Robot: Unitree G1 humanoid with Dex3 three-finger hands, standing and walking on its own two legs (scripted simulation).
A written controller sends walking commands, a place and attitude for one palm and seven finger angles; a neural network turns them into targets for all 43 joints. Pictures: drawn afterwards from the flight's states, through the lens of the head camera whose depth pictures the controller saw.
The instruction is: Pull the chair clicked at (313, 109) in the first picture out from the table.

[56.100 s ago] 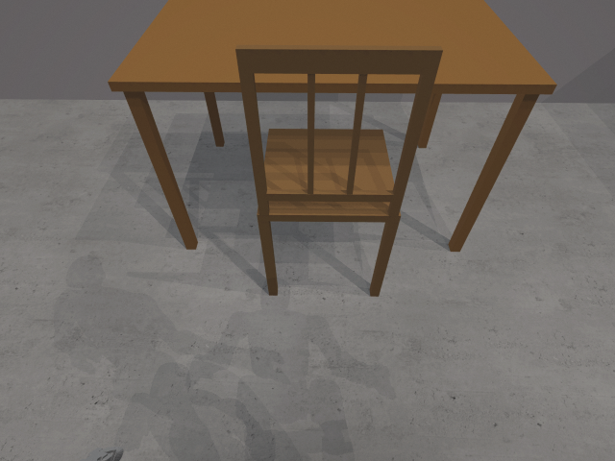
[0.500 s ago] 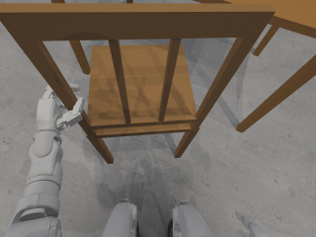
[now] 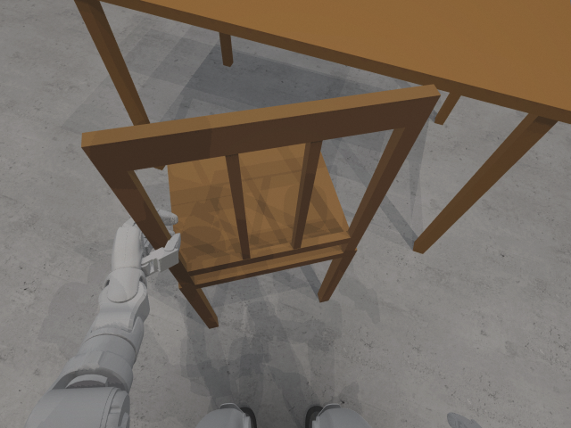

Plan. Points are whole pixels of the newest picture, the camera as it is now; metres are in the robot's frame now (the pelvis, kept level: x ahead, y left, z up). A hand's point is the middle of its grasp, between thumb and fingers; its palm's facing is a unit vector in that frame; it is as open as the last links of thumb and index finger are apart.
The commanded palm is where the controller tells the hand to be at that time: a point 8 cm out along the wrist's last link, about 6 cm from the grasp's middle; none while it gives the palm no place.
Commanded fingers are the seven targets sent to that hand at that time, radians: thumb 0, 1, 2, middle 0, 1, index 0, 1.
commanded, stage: step backward, pulling the chair out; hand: left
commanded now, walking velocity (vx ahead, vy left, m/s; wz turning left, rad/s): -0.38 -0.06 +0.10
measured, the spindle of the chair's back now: (240, 216) +0.43 +0.07 -0.05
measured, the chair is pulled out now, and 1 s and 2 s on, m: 0.23 0.29 0.43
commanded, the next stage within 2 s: none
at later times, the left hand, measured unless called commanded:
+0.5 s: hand (194, 301) +0.29 +0.13 -0.06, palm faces +0.07 -0.98 -0.19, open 5.6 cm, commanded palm +0.29 +0.18 -0.06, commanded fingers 0.00 0.90 0.90 -0.50 -1.45 -0.50 -1.45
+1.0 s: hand (193, 308) +0.29 +0.13 -0.06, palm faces +0.01 -0.98 -0.20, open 5.5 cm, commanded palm +0.27 +0.18 -0.06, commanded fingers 0.00 0.90 0.90 -0.50 -1.45 -0.50 -1.45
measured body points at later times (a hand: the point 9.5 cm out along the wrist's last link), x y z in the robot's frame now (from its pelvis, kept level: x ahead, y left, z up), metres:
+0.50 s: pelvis -0.06 -0.02 +0.00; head +0.02 -0.02 +0.44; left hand +0.29 +0.18 -0.05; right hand +0.02 -0.30 -0.12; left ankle +0.01 +0.09 -0.72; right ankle +0.01 -0.13 -0.72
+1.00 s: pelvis -0.08 +0.00 +0.00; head +0.01 +0.00 +0.44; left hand +0.28 +0.18 -0.05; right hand +0.02 -0.27 -0.12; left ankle -0.04 +0.11 -0.72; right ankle -0.04 -0.13 -0.72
